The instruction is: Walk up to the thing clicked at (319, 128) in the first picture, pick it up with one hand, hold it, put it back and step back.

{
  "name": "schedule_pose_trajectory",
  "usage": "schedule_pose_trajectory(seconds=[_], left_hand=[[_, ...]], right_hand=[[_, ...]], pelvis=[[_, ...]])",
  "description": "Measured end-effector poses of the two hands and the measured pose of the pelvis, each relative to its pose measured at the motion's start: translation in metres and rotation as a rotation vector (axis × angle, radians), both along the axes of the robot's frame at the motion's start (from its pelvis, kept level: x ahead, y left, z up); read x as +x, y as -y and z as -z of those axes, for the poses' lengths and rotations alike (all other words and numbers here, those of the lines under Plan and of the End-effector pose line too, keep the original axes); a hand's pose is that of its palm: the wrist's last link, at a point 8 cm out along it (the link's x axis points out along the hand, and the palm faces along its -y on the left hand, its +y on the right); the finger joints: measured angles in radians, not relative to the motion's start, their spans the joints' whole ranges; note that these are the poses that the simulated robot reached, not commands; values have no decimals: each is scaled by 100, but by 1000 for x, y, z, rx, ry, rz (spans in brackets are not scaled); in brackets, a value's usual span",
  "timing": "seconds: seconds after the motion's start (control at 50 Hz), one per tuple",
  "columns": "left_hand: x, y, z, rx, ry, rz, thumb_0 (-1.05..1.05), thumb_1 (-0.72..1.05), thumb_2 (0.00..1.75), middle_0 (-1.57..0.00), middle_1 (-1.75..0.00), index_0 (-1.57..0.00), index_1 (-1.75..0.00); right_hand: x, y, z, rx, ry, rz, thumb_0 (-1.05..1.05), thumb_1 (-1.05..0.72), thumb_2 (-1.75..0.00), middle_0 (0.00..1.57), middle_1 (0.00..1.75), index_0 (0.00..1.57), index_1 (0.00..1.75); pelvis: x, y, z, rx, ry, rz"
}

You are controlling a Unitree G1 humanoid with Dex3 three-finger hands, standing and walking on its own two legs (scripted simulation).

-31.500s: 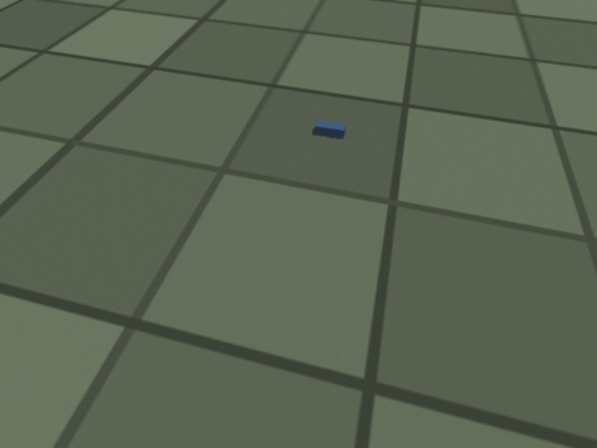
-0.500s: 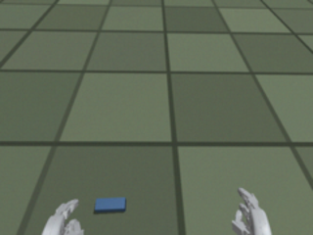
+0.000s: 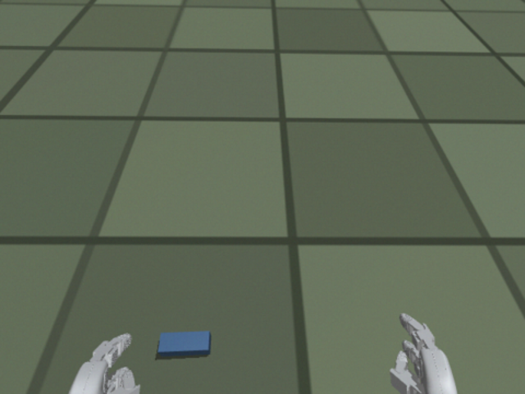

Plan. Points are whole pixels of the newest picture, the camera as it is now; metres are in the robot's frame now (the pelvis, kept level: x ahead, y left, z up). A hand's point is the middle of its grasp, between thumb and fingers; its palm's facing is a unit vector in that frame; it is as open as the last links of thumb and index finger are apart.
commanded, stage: stand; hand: left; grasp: from above
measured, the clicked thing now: (185, 343) +0.41 +0.24 -0.69
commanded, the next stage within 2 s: none
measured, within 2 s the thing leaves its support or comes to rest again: neither
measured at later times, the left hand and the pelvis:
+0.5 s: hand out of the picture +0.07 +0.25 -0.11, palm faces +0.05 -0.94 -0.33, open 7.4 cm; pelvis -0.01 +0.01 +0.05, yaw +1 degrees
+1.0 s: hand out of the picture +0.02 +0.25 -0.10, palm faces +0.06 -0.94 -0.34, open 7.3 cm; pelvis -0.01 +0.01 +0.07, yaw +1 degrees
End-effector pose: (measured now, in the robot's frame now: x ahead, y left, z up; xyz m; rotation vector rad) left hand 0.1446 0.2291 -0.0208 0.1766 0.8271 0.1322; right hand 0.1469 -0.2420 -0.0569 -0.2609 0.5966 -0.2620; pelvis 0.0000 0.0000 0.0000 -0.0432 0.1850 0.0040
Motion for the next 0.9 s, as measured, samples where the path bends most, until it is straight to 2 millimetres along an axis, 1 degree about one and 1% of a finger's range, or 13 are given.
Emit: schedule_pose_trajectory(seconds=[0.1, 0.12, 0.16, 0.2, 0.28, 0.4, 0.52, 0.6, 0.66, 0.74, 0.9], left_hand=[[0, 0, 0, 1, -1, 2, 1, 91, 89, -20, -30, -20, -30], [2, -1, 3, 26, 13, 18, 1, 91, 89, -20, -30, -20, -30], [5, -8, 14, 71, 30, 35, 1, 90, 89, -20, -30, -20, -30], [3, -18, 25, 98, 7, 34, 0, 90, 89, -20, -30, -20, -30], [-14, -37, 39, 117, -83, -2, 0, 90, 89, -20, -30, -21, -30], [-54, -57, 51, 122, -232, -62, 0, 91, 89, -20, -30, -20, -30], [-93, -62, 53, 103, -357, -107, 0, 91, 89, -20, -30, -20, -30], [-113, -61, 52, 92, -415, -124, 0, 91, 89, -20, -30, -20, -30], [-122, -61, 51, 87, -444, -133, 0, 91, 89, -20, -30, -20, -30], [-130, -62, 48, 89, -463, -136, 0, 91, 89, -20, -30, -20, -30], [-133, -64, 43, 102, -466, -140, 0, 91, 89, -20, -30, -20, -30]], right_hand=[[1, 0, 0, 0, -2, -1, 1, -90, -90, 21, 30, 21, 30], [0, 1, 2, -15, -28, -25, 1, -90, -90, 21, 30, 21, 30], [-3, 2, 12, -38, -158, -102, 1, -90, -90, 21, 30, 21, 30], [-8, 6, 18, -40, -274, -147, 1, -90, -90, 21, 30, 21, 30], [-23, 16, 18, -10, -384, -122, 1, -90, -90, 21, 30, 21, 30], [-48, 24, 14, 0, -478, -57, 1, -90, -90, 21, 30, 21, 30], [-68, 19, 12, 21, -560, -26, 1, -91, -90, 20, 30, 21, 30], [-77, 14, 11, 39, -591, -13, 1, -91, -90, 20, 30, 21, 30], [-82, 12, 11, 50, -607, -7, 1, -91, -90, 21, 30, 21, 30], [-86, 11, 10, 60, -620, 0, 1, -91, -90, 21, 30, 21, 30], [-92, 19, 8, 61, -629, 8, 1, -91, -90, 21, 30, 21, 30]], pelvis=[[0, 0, 0, 0, -2, -1], [-1, 0, -1, 2, 19, -5], [-5, 0, -6, 19, 65, -6], [-7, 0, -12, 32, 94, -5], [-9, -2, -22, 44, 134, -2], [-8, -8, -35, 39, 172, -4], [-5, -13, -47, 36, 205, -9], [-6, -14, -54, 38, 225, -12], [-7, -15, -58, 39, 237, -14], [-9, -14, -61, 42, 247, -17], [-13, -11, -65, 44, 255, -21]])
